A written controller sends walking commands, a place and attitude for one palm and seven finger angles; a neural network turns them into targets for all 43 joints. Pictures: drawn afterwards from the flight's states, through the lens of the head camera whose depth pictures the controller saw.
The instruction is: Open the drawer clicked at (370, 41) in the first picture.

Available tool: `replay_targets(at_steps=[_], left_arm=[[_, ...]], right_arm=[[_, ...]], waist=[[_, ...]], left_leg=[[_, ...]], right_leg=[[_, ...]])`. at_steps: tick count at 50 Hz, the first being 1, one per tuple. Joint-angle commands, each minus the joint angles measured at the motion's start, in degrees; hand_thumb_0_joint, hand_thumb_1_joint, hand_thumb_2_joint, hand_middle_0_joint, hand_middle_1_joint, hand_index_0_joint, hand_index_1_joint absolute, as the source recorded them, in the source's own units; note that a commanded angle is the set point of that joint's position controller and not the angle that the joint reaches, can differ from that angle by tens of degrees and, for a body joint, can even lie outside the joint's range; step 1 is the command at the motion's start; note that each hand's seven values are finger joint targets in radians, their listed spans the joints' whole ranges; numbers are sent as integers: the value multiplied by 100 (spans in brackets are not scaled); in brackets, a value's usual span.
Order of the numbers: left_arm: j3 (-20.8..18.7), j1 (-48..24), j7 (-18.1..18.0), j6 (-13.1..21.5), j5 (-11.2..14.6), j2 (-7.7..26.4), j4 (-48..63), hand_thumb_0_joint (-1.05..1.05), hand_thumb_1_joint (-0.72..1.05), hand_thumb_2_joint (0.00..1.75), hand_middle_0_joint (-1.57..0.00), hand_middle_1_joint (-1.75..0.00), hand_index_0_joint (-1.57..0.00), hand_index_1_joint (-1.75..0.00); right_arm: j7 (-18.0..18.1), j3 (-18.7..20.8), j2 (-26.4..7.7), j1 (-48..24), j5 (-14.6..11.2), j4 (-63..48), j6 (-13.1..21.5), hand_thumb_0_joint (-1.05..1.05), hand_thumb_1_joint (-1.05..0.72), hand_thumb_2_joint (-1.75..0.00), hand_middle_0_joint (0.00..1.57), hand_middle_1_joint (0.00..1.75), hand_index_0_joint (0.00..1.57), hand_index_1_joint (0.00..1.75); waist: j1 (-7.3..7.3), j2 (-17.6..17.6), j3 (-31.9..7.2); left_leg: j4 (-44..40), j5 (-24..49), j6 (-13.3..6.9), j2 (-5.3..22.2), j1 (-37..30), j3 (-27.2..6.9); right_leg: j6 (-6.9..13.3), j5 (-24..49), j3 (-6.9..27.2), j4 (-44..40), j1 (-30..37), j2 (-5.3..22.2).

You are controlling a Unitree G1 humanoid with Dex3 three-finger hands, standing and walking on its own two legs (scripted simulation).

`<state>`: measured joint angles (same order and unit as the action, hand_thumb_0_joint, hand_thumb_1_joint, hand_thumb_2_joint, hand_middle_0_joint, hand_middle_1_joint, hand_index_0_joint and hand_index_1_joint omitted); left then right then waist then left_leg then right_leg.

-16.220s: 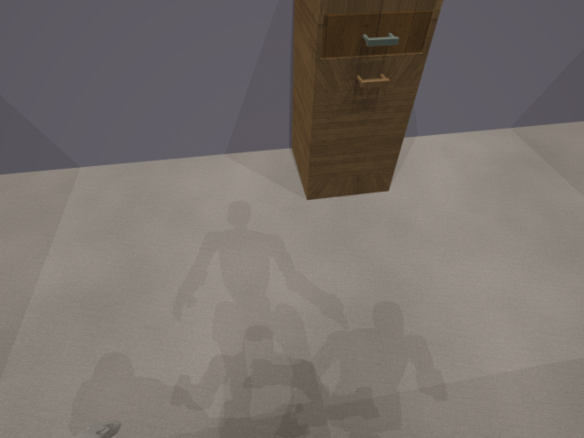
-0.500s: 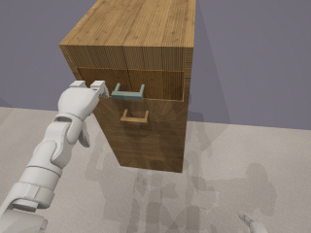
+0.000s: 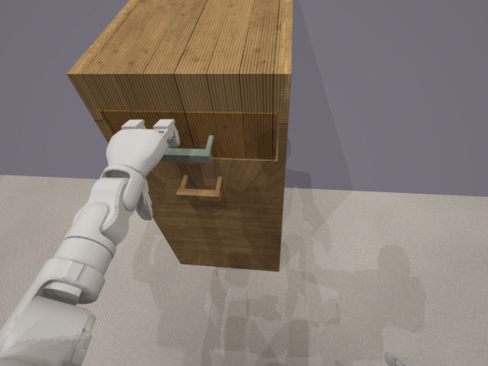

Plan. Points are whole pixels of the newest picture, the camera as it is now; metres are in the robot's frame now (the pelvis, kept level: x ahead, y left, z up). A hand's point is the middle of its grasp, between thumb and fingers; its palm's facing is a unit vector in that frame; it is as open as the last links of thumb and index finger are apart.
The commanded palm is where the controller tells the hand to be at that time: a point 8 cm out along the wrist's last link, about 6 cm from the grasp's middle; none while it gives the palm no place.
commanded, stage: move the hooked fingers above the handle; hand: left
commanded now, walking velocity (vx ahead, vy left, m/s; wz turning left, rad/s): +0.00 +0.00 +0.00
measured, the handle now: (187, 147) +0.55 +0.17 +0.01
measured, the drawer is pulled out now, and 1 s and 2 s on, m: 0.00 0.00 0.00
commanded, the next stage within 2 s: none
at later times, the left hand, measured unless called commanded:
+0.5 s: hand (176, 149) +0.49 +0.17 +0.06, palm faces -0.10 -0.01 -0.99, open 13.9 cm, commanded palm +0.48 +0.18 +0.12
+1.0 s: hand (168, 151) +0.47 +0.18 +0.07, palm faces -0.10 +0.01 -1.00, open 13.8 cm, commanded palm +0.47 +0.17 +0.13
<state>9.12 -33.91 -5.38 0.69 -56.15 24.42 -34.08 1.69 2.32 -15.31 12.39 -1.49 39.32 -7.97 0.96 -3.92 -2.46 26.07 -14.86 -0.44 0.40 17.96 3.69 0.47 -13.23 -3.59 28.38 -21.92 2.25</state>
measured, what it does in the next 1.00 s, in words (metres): stands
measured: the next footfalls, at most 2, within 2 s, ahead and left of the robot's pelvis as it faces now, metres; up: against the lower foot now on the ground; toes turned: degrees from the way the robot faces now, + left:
none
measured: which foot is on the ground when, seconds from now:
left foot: down 0.00-1.00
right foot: down 0.00-1.00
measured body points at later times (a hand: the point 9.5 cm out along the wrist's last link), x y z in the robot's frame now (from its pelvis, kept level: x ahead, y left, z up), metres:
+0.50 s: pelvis +0.01 +0.00 -0.01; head +0.09 -0.03 +0.44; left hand +0.49 +0.17 +0.11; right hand +0.03 -0.27 -0.15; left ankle -0.02 +0.12 -0.74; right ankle +0.01 -0.11 -0.74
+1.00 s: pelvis +0.00 +0.00 -0.01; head +0.06 -0.02 +0.44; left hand +0.47 +0.17 +0.13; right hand +0.05 -0.27 -0.15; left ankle -0.02 +0.12 -0.74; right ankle +0.01 -0.11 -0.74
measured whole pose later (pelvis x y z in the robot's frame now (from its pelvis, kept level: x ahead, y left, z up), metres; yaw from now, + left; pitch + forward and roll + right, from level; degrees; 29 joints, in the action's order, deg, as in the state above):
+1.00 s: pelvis +0.00 +0.00 -0.01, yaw +0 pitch +11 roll +0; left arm 10.6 -50.5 -6.9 -0.3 -57.9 23.9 -56.0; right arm 2.0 3.1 -14.7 17.1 -0.7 40.0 -7.5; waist -3.4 -3.5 -4.5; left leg 30.5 -16.5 -0.6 0.9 25.3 3.5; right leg 0.4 -13.9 -3.5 31.2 -28.5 1.9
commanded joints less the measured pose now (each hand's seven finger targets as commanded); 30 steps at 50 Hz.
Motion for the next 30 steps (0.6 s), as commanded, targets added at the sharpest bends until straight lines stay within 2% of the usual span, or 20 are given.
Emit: replay_targets(at_steps=[1,2,4,5,7,10,12,13,14,18,19,20,21,23,25,26,27,28,29,30], left_arm=[[-451,-3019,-142,151,-45,1102,536,0,-50,30,-30,-120,-30,-120],[-368,-3214,-169,219,-73,1033,511,0,-50,30,-30,-120,-30,-120],[-555,-3574,-293,348,-144,1248,455,0,-50,30,-30,-120,-30,-120],[-482,-3762,-375,406,-169,1157,472,0,-50,30,-30,-120,-30,-120],[-637,-3882,-561,461,-205,1246,266,0,-50,30,-30,-120,-30,-120],[-778,-3999,-814,312,-273,1359,-343,0,-50,30,-30,-120,-30,-120],[-913,-3841,-919,148,-337,1460,-651,0,-50,30,-30,-120,-30,-120],[-951,-3839,-945,40,-369,1525,-843,0,-50,30,-30,-120,-30,-120],[-903,-3816,-924,-60,-393,1458,-1031,0,-50,30,-30,-120,-30,-120],[-608,-3970,-719,-233,-377,1192,-1212,0,-50,30,-30,-120,-30,-120],[-554,-3991,-624,-175,-347,1102,-1128,0,-50,30,-30,-120,-30,-120],[-381,-4119,-534,-89,-265,920,-913,0,-50,30,-30,-120,-30,-120],[-436,-4151,-464,15,-245,964,-814,0,-50,30,-30,-120,-30,-120],[-298,-4354,-387,235,-208,820,-638,0,-50,30,-30,-120,-30,-120],[-429,-4544,-453,452,-203,981,-618,0,-50,30,-30,-120,-30,-120],[-684,-4552,-546,512,-242,1274,-721,0,-50,30,-30,-120,-30,-120],[-906,-4502,-655,575,-289,1507,-656,0,-50,30,-30,-120,-30,-120],[-954,-4581,-787,596,-329,1572,-600,0,-50,30,-30,-120,-30,-120],[-1311,-4624,-943,615,-414,1974,-523,0,-50,30,-30,-120,-30,-120],[-1255,-4541,-1093,551,-467,1895,-596,0,-50,30,-30,-120,-30,-120]], right_arm=[[119,206,-705,24,-13,-565,168,0,-90,-90,20,30,20,30],[131,208,-692,69,4,-569,177,0,-90,-90,20,30,20,30],[152,217,-696,162,30,-552,184,0,-90,-90,20,30,20,30],[137,230,-651,237,45,-545,202,0,-90,-90,20,30,20,30],[140,246,-628,362,79,-504,228,0,-90,-90,20,30,20,30],[115,233,-649,478,101,-434,222,0,-90,-90,20,30,20,30],[87,242,-656,541,121,-417,210,0,-90,-90,20,30,20,30],[86,247,-675,560,131,-402,190,0,-90,-90,20,30,20,30],[65,246,-699,596,126,-397,169,0,-90,-90,20,30,20,30],[37,319,-767,803,124,-392,129,0,-90,-90,20,30,20,30],[39,351,-778,826,129,-409,116,0,-90,-90,20,30,20,30],[31,379,-776,880,138,-421,117,0,-90,-90,20,30,20,30],[41,410,-784,940,148,-385,110,0,-90,-90,20,30,20,30],[54,428,-780,1015,164,-351,109,0,-90,-90,20,30,20,30],[73,441,-783,1107,177,-268,128,0,-90,-90,20,30,20,30],[79,428,-790,1151,176,-216,133,0,-90,-90,20,30,20,30],[79,420,-783,1168,185,-228,133,0,-90,-90,20,30,20,30],[76,397,-757,1147,195,-251,140,0,-90,-90,20,30,20,30],[78,395,-770,1137,202,-225,154,0,-90,-90,20,30,20,30],[48,379,-720,1111,220,-256,161,0,-90,-90,20,30,20,30]], waist=[[-265,742,-1623],[-278,620,-1744],[-291,504,-1922],[-293,295,-2158],[-300,334,-2377],[-354,462,-2316],[-277,454,-2527],[-308,441,-2533],[-328,564,-2604],[-465,569,-2729],[-516,659,-2863],[-549,547,-2957],[-570,537,-2993],[-652,492,-2892],[-718,517,-2677],[-667,436,-2592],[-564,401,-2749],[-539,225,-2798],[-449,198,-2948],[-397,-53,-3062]], left_leg=[[-54,1433,-179,-233,-279,-124],[-20,1459,-180,-246,-315,-128],[57,1541,-164,-263,-312,-158],[123,1649,-158,-264,-372,-170],[229,1866,-161,-256,-350,-156],[282,1833,-142,-250,2,-152],[338,2015,-138,-253,103,-90],[367,2049,-141,-240,163,-50],[379,2132,-136,-250,249,-73],[432,2230,-177,-189,155,1],[483,2435,-195,-189,62,-33],[502,2509,-212,-185,-64,-29],[527,2595,-217,-175,-155,-62],[553,2592,-224,-168,-255,-119],[569,2463,-231,-173,-163,-146],[572,2410,-217,-174,-56,-157],[572,2420,-206,-192,5,-164],[572,2457,-197,-203,31,-149],[603,2621,-182,-200,72,-161],[612,2657,-160,-206,89,-132]], right_leg=[[131,1380,185,-156,892,-243],[136,1375,196,-121,850,-240],[158,1384,206,-44,822,-256],[170,1467,228,38,809,-255],[172,1717,234,138,853,-269],[156,1774,211,233,803,-279],[155,2030,215,320,933,-288],[144,2137,233,332,941,-287],[144,2206,201,359,992,-303],[104,2405,225,331,964,-302],[98,2550,231,334,1010,-315],[84,2639,255,311,1011,-305],[85,2662,256,315,979,-318],[87,2527,257,290,777,-338],[90,2408,276,259,645,-347],[116,2354,278,304,608,-349],[131,2330,285,360,695,-353],[150,2354,290,397,713,-347],[166,2404,272,464,778,-353],[171,2417,277,512,789,-346]])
